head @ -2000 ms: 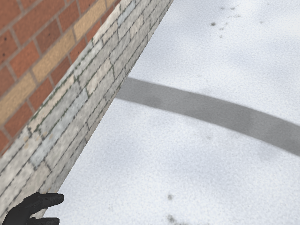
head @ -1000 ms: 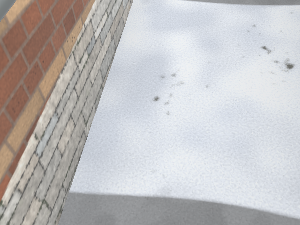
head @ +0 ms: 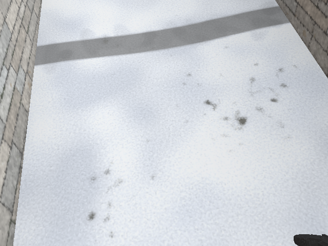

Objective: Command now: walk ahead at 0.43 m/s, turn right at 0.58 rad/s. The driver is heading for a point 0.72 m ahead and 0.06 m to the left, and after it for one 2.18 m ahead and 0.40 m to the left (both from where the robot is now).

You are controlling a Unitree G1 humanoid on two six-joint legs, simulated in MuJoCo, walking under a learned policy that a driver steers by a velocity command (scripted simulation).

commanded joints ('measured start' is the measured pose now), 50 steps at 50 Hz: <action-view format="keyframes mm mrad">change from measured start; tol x32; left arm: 1 0 172 43 -52 -9 -20 18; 50 -7 205 18 107 15 24 39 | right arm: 1 -80 -48 -19 -74 -16 7 -7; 50 -117 35 33 -201 35 56 78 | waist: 1 -48 -81 5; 12 -99 -229 -120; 15 -45 304 -521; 31 29 -271 -1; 50 -1 -159 103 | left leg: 1 -87 -42 7 -151 104 -34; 13 489 -94 22 -650 284 57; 15 1030 400 -622 -636 675 395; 17 724 301 -486 -764 171 330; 29 -82 -34 -130 -629 -494 69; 36 -290 -68 -83 165 -39 -11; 50 -170 -37 170 -243 -81 54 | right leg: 1 68 -206 217 -184 390 -123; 13 161 -113 232 270 816 22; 15 -261 145 231 814 -515 101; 17 -369 24 173 979 -333 125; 27 180 -31 -70 118 27 78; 31 158 -496 567 -246 -619 -145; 50 293 -381 -210 -168 648 -39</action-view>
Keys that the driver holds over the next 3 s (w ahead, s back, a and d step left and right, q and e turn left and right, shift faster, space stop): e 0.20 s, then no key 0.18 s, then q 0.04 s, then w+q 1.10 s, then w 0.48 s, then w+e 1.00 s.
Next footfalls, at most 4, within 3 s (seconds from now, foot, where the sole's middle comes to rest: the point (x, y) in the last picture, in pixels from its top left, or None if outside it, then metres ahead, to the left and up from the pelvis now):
0.26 left None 0.37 0.08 -0.76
0.58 right None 0.25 -0.14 -0.77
1.10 left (172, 223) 0.57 0.10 -0.74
1.56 right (195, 146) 0.93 0.01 -0.71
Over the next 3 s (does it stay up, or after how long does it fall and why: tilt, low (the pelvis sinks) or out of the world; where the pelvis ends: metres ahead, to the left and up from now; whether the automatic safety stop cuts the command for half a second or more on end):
stays up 1.42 0.35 0.10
